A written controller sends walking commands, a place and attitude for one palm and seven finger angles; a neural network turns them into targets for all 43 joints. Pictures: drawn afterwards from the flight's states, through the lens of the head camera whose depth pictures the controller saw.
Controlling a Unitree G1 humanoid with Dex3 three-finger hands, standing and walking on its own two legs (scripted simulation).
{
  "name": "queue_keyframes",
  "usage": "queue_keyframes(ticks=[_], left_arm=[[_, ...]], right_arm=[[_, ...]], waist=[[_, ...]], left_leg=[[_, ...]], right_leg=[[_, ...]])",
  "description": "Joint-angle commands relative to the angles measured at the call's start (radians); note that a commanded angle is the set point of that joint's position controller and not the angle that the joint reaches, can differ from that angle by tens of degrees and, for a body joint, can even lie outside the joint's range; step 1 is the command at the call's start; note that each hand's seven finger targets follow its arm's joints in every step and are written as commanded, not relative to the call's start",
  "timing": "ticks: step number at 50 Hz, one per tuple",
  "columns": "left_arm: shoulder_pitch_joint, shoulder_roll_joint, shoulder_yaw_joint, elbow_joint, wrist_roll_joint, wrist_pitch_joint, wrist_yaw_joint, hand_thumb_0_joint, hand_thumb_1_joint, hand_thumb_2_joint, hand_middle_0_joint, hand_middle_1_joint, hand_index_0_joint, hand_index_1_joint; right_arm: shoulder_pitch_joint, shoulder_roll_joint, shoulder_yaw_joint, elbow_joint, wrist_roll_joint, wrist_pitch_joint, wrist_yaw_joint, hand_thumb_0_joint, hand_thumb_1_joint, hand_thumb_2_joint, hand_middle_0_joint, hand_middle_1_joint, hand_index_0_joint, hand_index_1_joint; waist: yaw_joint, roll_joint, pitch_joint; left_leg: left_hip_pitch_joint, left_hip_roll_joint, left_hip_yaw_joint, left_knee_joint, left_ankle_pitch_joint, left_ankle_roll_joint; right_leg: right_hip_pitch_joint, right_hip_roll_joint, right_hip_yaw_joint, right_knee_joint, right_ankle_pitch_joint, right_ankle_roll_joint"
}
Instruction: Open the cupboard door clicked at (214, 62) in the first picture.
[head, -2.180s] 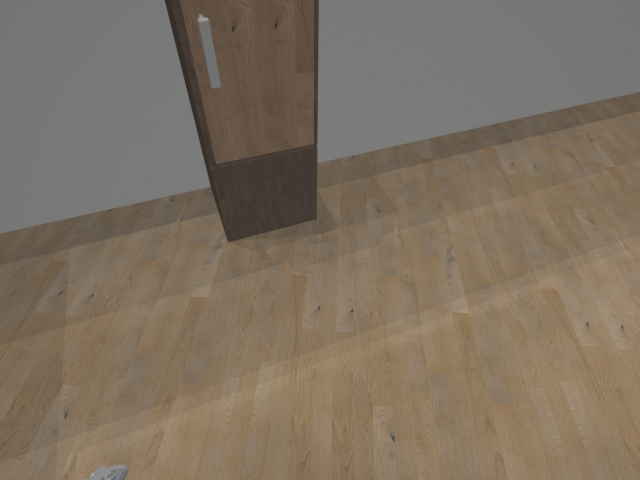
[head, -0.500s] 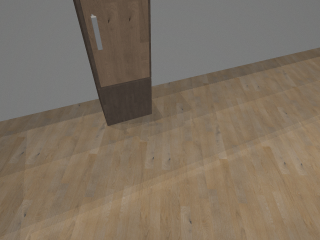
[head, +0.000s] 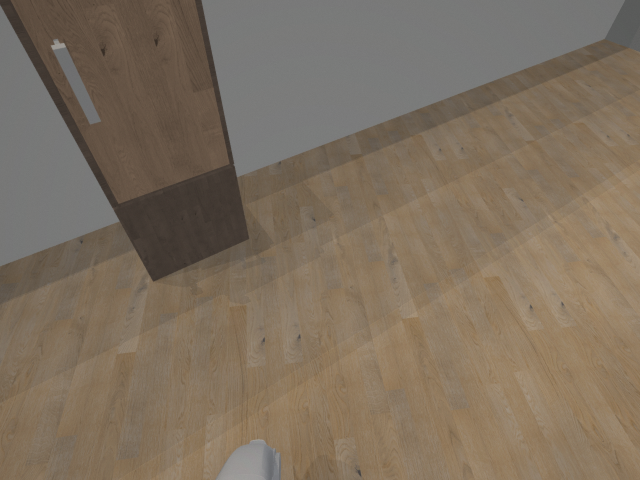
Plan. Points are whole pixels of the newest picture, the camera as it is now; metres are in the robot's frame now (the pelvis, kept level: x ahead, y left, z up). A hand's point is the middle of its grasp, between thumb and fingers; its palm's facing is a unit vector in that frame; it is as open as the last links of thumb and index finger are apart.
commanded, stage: walk to a spot facing it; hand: left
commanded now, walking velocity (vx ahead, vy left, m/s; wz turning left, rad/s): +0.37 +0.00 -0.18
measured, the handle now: (76, 82) +0.88 +0.65 +0.04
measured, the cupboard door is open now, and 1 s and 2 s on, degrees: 0 0 0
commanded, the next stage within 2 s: turn to face it in 0.66 s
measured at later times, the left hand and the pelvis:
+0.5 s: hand (192, 371) +0.30 +0.25 -0.16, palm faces -0.12 -0.98 -0.18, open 7.3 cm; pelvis +0.20 +0.07 +0.00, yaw -13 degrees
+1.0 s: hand (292, 288) +0.48 +0.10 -0.16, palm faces -0.35 -0.92 -0.20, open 7.2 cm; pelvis +0.31 -0.01 -0.01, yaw -21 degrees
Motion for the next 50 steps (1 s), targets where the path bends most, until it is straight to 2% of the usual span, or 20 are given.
queue_keyframes(ticks=[1,4,6,7,8,9,10,12,15,17,24,32,36,38,39,40,41,42,47,50], left_arm=[[0.059,0.168,0.04,-0.019,0.005,-0.018,0.022,0.0,0.9,0.9,-0.2,-0.3,-0.2,-0.3],[0.029,0.194,0.054,-0.022,0.003,-0.016,0.024,0.0,0.9,0.9,-0.2,-0.3,-0.2,-0.3],[0.004,0.198,0.062,-0.023,0.001,-0.017,0.024,0.0,0.9,0.9,-0.2,-0.3,-0.2,-0.3],[0.013,0.176,0.066,-0.034,-0.006,-0.017,0.018,0.0,0.9,0.9,-0.2,-0.3,-0.2,-0.3],[0.1,0.112,0.064,-0.045,-0.02,-0.008,0.004,0.0,0.9,0.9,-0.2,-0.3,-0.2,-0.3],[0.063,0.114,0.059,-0.068,-0.014,-0.011,0.006,0.0,0.9,0.9,-0.2,-0.3,-0.2,-0.3],[0.001,0.122,0.058,-0.08,-0.009,-0.004,0.004,0.0,0.9,0.9,-0.2,-0.3,-0.2,-0.3],[-0.082,0.103,0.061,-0.089,0.005,0.017,-0.015,0.0,0.9,0.9,-0.2,-0.3,-0.2,-0.3],[-0.047,0.067,0.068,-0.093,0.018,0.063,-0.029,0.0,0.9,0.9,-0.2,-0.3,-0.2,-0.3],[-0.051,0.063,0.079,-0.114,0.02,0.079,-0.033,0.0,0.9,0.9,-0.2,-0.3,-0.2,-0.3],[-0.236,0.105,0.092,-0.201,0.016,0.098,-0.05,0.0,0.9,0.9,-0.2,-0.3,-0.2,-0.3],[-0.416,0.088,0.076,-0.27,0.007,0.097,-0.047,0.0,0.9,0.9,-0.2,-0.3,-0.2,-0.3],[-0.401,0.11,0.077,-0.275,0.007,0.084,-0.042,0.0,0.9,0.9,-0.2,-0.3,-0.2,-0.3],[-0.275,0.135,0.083,-0.244,0.014,0.065,-0.036,0.0,0.9,0.9,-0.2,-0.3,-0.2,-0.3],[-0.157,0.177,0.091,-0.207,0.019,0.046,-0.027,0.0,0.9,0.9,-0.2,-0.3,-0.2,-0.3],[-0.068,0.289,0.111,-0.18,0.019,0.027,-0.009,0.0,0.9,0.9,-0.2,-0.3,-0.2,-0.3],[-0.033,0.314,0.106,-0.162,-0.013,0.029,0.003,0.0,0.9,0.9,-0.2,-0.3,-0.2,-0.3],[-0.107,0.278,0.091,-0.166,-0.011,0.034,0.013,0.0,0.9,0.9,-0.2,-0.3,-0.2,-0.3],[-0.333,0.162,0.047,-0.189,-0.004,0.026,0.025,0.0,0.9,0.9,-0.2,-0.3,-0.2,-0.3],[-0.336,0.167,0.058,-0.198,0.0,0.041,0.023,0.0,0.9,0.9,-0.2,-0.3,-0.2,-0.3]], right_arm=[[-0.138,-0.016,-0.005,-0.115,0.008,-0.036,0.01,0.0,-0.9,-0.9,0.2,0.3,0.2,0.3],[-0.096,-0.026,-0.009,-0.11,0.01,-0.049,0.004,0.0,-0.9,-0.9,0.2,0.3,0.2,0.3],[0.144,-0.07,-0.026,-0.038,-0.001,-0.059,-0.017,0.0,-0.9,-0.9,0.2,0.3,0.2,0.3],[0.307,-0.141,-0.043,0.005,-0.008,-0.06,-0.029,0.0,-0.9,-0.9,0.2,0.3,0.2,0.3],[0.386,-0.25,-0.069,0.021,-0.023,-0.064,-0.035,0.0,-0.9,-0.9,0.2,0.3,0.2,0.3],[0.36,-0.249,-0.061,0.013,-0.006,-0.055,-0.037,0.0,-0.9,-0.9,0.2,0.3,0.2,0.3],[0.253,-0.199,-0.054,-0.011,-0.001,-0.053,-0.039,0.0,-0.9,-0.9,0.2,0.3,0.2,0.3],[0.123,-0.082,-0.024,-0.044,-0.003,-0.064,-0.042,0.0,-0.9,-0.9,0.2,0.3,0.2,0.3],[0.105,-0.031,-0.011,-0.037,-0.003,-0.083,-0.044,0.0,-0.9,-0.9,0.2,0.3,0.2,0.3],[0.111,-0.025,-0.022,-0.046,-0.004,-0.093,-0.048,0.0,-0.9,-0.9,0.2,0.3,0.2,0.3],[0.206,-0.073,-0.024,-0.03,0.009,-0.095,-0.053,0.0,-0.9,-0.9,0.2,0.3,0.2,0.3],[0.302,-0.088,-0.023,0.002,-0.007,-0.06,-0.056,0.0,-0.9,-0.9,0.2,0.3,0.2,0.3],[0.299,-0.114,-0.038,-0.007,-0.009,-0.041,-0.057,0.0,-0.9,-0.9,0.2,0.3,0.2,0.3],[0.271,-0.134,-0.045,-0.025,-0.003,-0.038,-0.053,0.0,-0.9,-0.9,0.2,0.3,0.2,0.3],[0.274,-0.123,-0.039,-0.028,0.007,-0.037,-0.046,0.0,-0.9,-0.9,0.2,0.3,0.2,0.3],[0.315,-0.042,-0.019,-0.049,0.022,-0.035,-0.04,0.0,-0.9,-0.9,0.2,0.3,0.2,0.3],[0.266,-0.03,-0.012,-0.063,0.027,-0.024,-0.051,0.0,-0.9,-0.9,0.2,0.3,0.2,0.3],[0.243,-0.012,-0.011,-0.057,0.024,-0.013,-0.058,0.0,-0.9,-0.9,0.2,0.3,0.2,0.3],[0.287,0.029,0.002,0.016,0.006,0.034,-0.051,0.0,-0.9,-0.9,0.2,0.3,0.2,0.3],[0.258,0.016,-0.006,0.003,0.004,0.051,-0.044,0.0,-0.9,-0.9,0.2,0.3,0.2,0.3]], waist=[[0.009,-0.151,0.138],[-0.02,-0.148,0.107],[-0.122,-0.095,-0.018],[-0.178,-0.007,-0.142],[-0.154,0.287,-0.255],[-0.127,0.266,-0.245],[-0.1,0.141,-0.102],[-0.042,0.06,0.067],[0.021,0.077,0.099],[0.033,0.064,0.074],[-0.008,0.036,0.086],[-0.07,0.105,0.108],[-0.062,0.125,0.053],[0.0,0.127,-0.048],[0.054,0.05,-0.144],[0.065,-0.214,-0.29],[0.066,-0.205,-0.351],[0.034,-0.095,-0.249],[-0.08,-0.074,-0.046],[-0.068,-0.121,-0.023]], left_leg=[[-0.007,-0.015,0.033,-0.195,0.073,0.019],[0.201,-0.063,0.051,-0.329,0.053,0.053],[0.493,-0.091,0.034,-0.441,0.1,0.075],[0.711,0.005,-0.073,-0.462,0.101,0.094],[0.894,0.306,-0.476,-0.595,0.06,0.18],[0.813,0.386,-0.646,-0.755,-0.059,0.22],[0.648,0.374,-0.569,-0.814,-0.228,0.224],[0.383,0.315,-0.393,-0.855,-0.247,0.189],[0.208,0.223,-0.141,-0.871,-0.178,0.131],[0.24,0.213,-0.074,-0.883,-0.121,0.13],[0.491,0.226,0.04,-0.862,0.122,0.133],[0.606,0.239,0.184,-0.722,0.532,0.16],[0.659,0.269,0.221,-0.573,0.733,0.15],[0.648,0.249,0.247,-0.366,0.809,0.116],[0.514,0.215,0.244,-0.16,0.66,0.072],[0.169,0.053,0.23,0.126,-0.106,0.005],[0.13,-0.024,0.068,0.305,-0.425,-0.006],[0.125,0.007,-0.026,0.312,-0.362,0.007],[0.232,0.023,-0.076,0.125,-0.193,-0.003],[0.221,0.003,-0.038,0.048,-0.181,-0.014]], right_leg=[[-0.083,-0.224,0.126,-0.125,0.551,-0.107],[-0.111,-0.227,0.107,-0.043,0.703,-0.094],[-0.15,-0.189,0.08,0.235,0.78,-0.064],[-0.248,-0.136,0.048,0.457,0.569,-0.043],[-0.473,0.017,-0.049,0.816,-0.086,-0.002],[-0.545,0.007,0.028,1.006,-0.204,-0.015],[-0.586,-0.062,0.035,1.06,-0.131,-0.02],[-0.604,-0.137,0.015,1.061,0.002,-0.002],[-0.524,-0.154,-0.008,0.978,0.08,0.017],[-0.577,-0.162,-0.009,0.963,0.154,0.034],[-0.793,-0.189,-0.036,0.818,0.266,0.082],[-0.699,-0.141,-0.156,0.501,0.165,0.074],[-0.579,-0.088,-0.196,0.387,0.069,0.034],[-0.378,-0.044,-0.215,0.271,0.113,0.014],[-0.125,-0.091,-0.162,0.153,0.328,-0.005],[0.22,-0.396,0.226,0.186,0.882,-0.122],[0.19,-0.499,0.308,0.168,1.224,-0.219],[0.081,-0.476,0.169,0.14,1.133,-0.229],[-0.312,-0.358,-0.049,-0.002,0.677,-0.105],[-0.318,-0.357,-0.097,-0.037,0.484,-0.104]])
